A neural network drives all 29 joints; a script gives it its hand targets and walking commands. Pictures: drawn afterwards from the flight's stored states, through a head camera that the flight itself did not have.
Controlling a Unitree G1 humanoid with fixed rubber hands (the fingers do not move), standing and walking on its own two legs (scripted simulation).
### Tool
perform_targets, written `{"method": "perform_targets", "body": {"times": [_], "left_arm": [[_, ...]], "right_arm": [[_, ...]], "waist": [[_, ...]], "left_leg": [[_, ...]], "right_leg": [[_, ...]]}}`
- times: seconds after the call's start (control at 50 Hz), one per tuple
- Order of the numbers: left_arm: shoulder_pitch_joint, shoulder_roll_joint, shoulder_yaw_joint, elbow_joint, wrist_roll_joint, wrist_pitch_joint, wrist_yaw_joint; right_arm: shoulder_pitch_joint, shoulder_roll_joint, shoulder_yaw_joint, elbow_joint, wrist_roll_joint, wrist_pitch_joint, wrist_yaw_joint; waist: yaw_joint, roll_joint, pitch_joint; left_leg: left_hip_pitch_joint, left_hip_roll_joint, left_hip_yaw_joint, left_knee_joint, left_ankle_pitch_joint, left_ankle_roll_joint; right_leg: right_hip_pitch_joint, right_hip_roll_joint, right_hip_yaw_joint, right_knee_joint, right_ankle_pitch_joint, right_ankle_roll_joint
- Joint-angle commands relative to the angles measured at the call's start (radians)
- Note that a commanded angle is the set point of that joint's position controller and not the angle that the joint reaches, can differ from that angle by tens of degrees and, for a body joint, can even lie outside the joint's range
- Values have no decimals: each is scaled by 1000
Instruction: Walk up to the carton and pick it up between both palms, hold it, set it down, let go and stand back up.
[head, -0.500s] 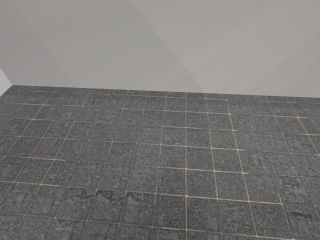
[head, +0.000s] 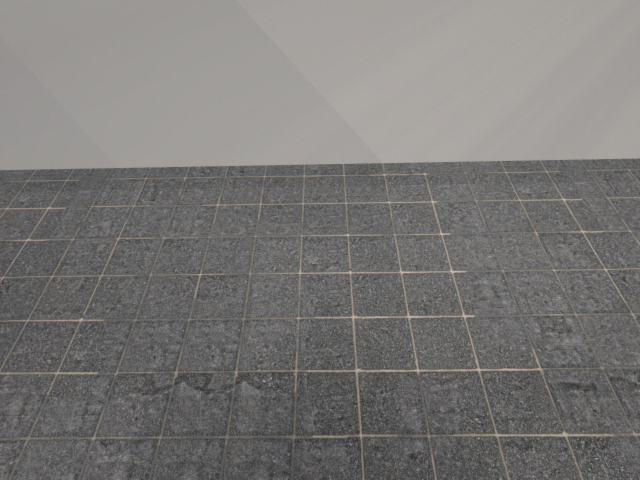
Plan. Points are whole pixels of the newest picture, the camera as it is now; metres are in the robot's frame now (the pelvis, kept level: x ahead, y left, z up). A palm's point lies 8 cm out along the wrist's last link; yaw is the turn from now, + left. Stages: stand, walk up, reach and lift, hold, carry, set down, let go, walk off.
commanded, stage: walk up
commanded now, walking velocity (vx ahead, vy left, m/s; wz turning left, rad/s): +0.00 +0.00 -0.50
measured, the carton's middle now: out of the picture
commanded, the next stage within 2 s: none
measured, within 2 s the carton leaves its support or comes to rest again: neither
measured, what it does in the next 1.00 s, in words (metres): steps on the spot, turning right: left foot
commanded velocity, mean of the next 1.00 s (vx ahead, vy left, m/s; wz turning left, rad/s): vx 0.00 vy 0.00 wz -0.50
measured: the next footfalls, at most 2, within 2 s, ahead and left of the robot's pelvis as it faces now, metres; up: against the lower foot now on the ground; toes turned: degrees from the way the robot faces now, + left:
left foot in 0.86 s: +0.10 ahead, +0.08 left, +0.00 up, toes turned -22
right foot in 1.46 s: -0.01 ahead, -0.10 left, +0.00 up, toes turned -51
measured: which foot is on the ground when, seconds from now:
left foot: down 0.00-0.20, up 0.22-0.84, down 0.86-1.00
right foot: down 0.00-0.86, up 0.88-1.00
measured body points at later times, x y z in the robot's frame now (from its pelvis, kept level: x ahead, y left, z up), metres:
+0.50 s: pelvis +0.01 -0.07 +0.01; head +0.04 -0.11 +0.46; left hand +0.07 +0.14 -0.13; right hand +0.07 -0.34 -0.14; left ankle +0.03 +0.10 -0.64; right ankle +0.00 -0.13 -0.73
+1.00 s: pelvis +0.04 +0.02 +0.01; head +0.09 +0.04 +0.46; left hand +0.18 +0.23 -0.16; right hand -0.01 -0.25 -0.11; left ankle +0.06 +0.10 -0.73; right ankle -0.03 -0.11 -0.66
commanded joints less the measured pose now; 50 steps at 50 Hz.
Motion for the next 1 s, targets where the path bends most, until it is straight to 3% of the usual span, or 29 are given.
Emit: {"method": "perform_targets", "body": {"times": [0.0, 0.06, 0.1, 0.14, 0.16, 0.18, 0.2, 0.22, 0.24, 0.26, 0.28, 0.32, 0.34, 0.4, 0.46, 0.54, 0.62, 0.64, 0.72, 0.78, 0.8, 0.82, 0.84, 0.86, 0.88, 0.9, 0.94, 0.96, 0.98], "left_arm": [[-112, 81, 50, -135, 38, 2, -8], [-12, 28, 43, -129, 28, 0, -17], [-7, 24, 43, -129, 18, -8, -13], [82, 46, 50, -95, 8, -16, -10], [126, 82, 56, -75, 8, -22, -8], [135, 183, 65, -91, 16, -26, -3], [113, 245, 76, -118, 13, -19, 2], [125, 286, 86, -119, 9, -11, 8], [94, 251, 77, -132, 3, -11, 6], [74, 197, 62, -134, 8, -14, 8], [19, 188, 61, -161, 9, -15, 14], [-35, 213, 71, -196, 9, -16, 14], [-16, 210, 72, -202, 6, -23, 10], [52, 190, 65, -202, -4, -44, 3], [29, 219, 69, -224, 4, -46, 3], [94, 173, 58, -204, 7, -41, -2], [88, 197, 70, -212, 20, -32, -4], [105, 182, 63, -200, 43, -27, -3], [84, 214, 77, -212, 42, -16, -6], [27, 262, 80, -212, 23, -15, -7], [10, 257, 79, -211, 19, -14, -9], [10, 228, 76, -212, 17, -15, -11], [30, 161, 64, -221, 10, -18, -8], [64, 113, 59, -229, 18, -16, 1], [59, 157, 73, -205, 36, -8, 0], [23, 172, 74, -227, 36, -5, -1], [-36, 191, 85, -221, 43, 7, -26], [-4, 179, 93, -202, 40, 15, -39], [19, 163, 85, -187, 38, 24, -44]], "right_arm": [[113, -182, -43, -23, -29, 2, -29], [-31, -170, -58, -86, -53, -7, -30], [-40, -178, -64, -100, -60, -6, -20], [-64, -196, -66, -109, -58, 3, -7], [-66, -167, -59, -118, -55, 10, 4], [-37, -87, -37, -142, -46, 18, 10], [-17, -80, -47, -154, -33, 34, 7], [-36, -114, -52, -181, -14, 43, 2], [-110, -148, -43, -188, -7, 41, 9], [-157, -157, -43, -184, -3, 36, 22], [-124, -146, -42, -163, -5, 30, 35], [-39, -122, -47, -137, -15, 25, 39], [-51, -125, -50, -147, -19, 25, 37], [-140, -112, -45, -207, -13, 31, 36], [-119, -122, -36, -218, -5, 43, 30], [-171, -148, -32, -253, 4, 51, 19], [-160, -154, -34, -262, 4, 49, 14], [-196, -169, -30, -234, -3, 51, 25], [-207, -156, -29, -233, 16, 43, 36], [-149, -143, -48, -205, 58, 33, 32], [-105, -149, -50, -189, 62, 24, 29], [-63, -177, -60, -176, 58, 12, 25], [-39, -256, -83, -170, 47, 4, 21], [-54, -322, -97, -181, 40, 5, 18], [-66, -289, -89, -169, 30, 9, 14], [-107, -284, -92, -187, 22, 13, 17], [-128, -171, -44, -181, 14, 11, 22], [-162, -160, -33, -189, 12, 11, 20], [-165, -181, -27, -197, 11, 7, 17]], "waist": [[-64, 213, 6], [18, 145, -43], [13, 96, -95], [57, -16, -147], [72, -172, -126], [57, -412, -109], [36, -365, -83], [60, -412, -90], [63, -318, -26], [55, -203, 13], [20, -81, -15], [-23, 19, -107], [-14, 44, -141], [15, 44, -147], [-2, -45, -132], [23, -127, -89], [16, -111, -113], [40, -118, -116], [36, -140, -120], [1, -146, -118], [-22, -120, -123], [-37, -52, -142], [-43, 173, -157], [-17, 333, -166], [-9, 233, -137], [-20, 336, -117], [-5, 207, -14], [26, 158, -5], [31, 148, -11]], "left_leg": [[-81, 425, -285, -254, 65, 227], [-81, 336, -96, -131, 270, 165], [-37, 277, -33, 2, 353, 135], [-108, 229, 28, 208, 241, 103], [-218, 147, 65, 379, -66, 72], [-444, 47, 64, 573, -377, -3], [-483, 59, -7, 628, -368, -41], [-416, 71, -62, 678, -376, -42], [-421, 96, -95, 712, -295, -43], [-441, 103, -103, 717, -211, -47], [-441, 116, -102, 692, -125, -50], [-450, 98, -70, 696, -47, -54], [-437, 92, -69, 697, -19, -60], [-377, 84, -95, 645, 25, -80], [-420, 74, -107, 605, 35, -94], [-412, 70, -127, 523, -29, -104], [-392, 52, -132, 459, -106, -100], [-361, 49, -115, 400, -64, -100], [-207, 18, -90, 237, -97, -102], [-92, 4, -90, 51, -74, -71], [13, 9, -87, -81, 18, -60], [155, 64, -124, -175, 100, -56], [278, 243, -292, -251, 102, -28], [274, 471, -458, -234, 244, 37], [167, 488, -397, -254, 213, 61], [61, 478, -401, -296, 125, 120], [-41, 325, -261, -310, 90, 32], [-29, 272, -180, -279, 140, -13], [17, 268, -139, -259, 212, -22]], "right_leg": [[-215, -77, -71, 413, -241, 22], [-120, -109, -70, 269, -202, 2], [-47, -80, -123, 93, -97, -5], [134, -28, -195, -154, 152, -15], [199, -53, -118, -270, 267, -14], [258, -291, 217, -311, 483, -57], [179, -423, 380, -388, 448, -131], [74, -443, 474, -478, 283, -225], [49, -380, 437, -482, 258, -220], [60, -313, 352, -428, 373, -189], [116, -258, 226, -377, 506, -140], [231, -231, 119, -319, 700, -103], [253, -232, 137, -318, 716, -95], [214, -217, 215, -350, 676, -74], [263, -210, 213, -368, 623, -99], [253, -203, 299, -380, 587, -123], [280, -209, 318, -359, 546, -181], [272, -174, 308, -378, 504, -209], [176, -148, 322, -343, 493, -216], [102, -157, 346, -288, 512, -188], [39, -135, 328, -245, 494, -159], [-63, -75, 285, -171, 405, -120], [-228, 48, 166, 11, 107, -66], [-344, 125, 63, 189, -261, -23], [-293, 63, 61, 309, -220, -9], [-268, 47, 57, 372, -200, -4], [-232, 42, 102, 407, -88, -9], [-232, 52, 100, 434, -38, -1], [-250, 64, 76, 464, -8, 6]]}}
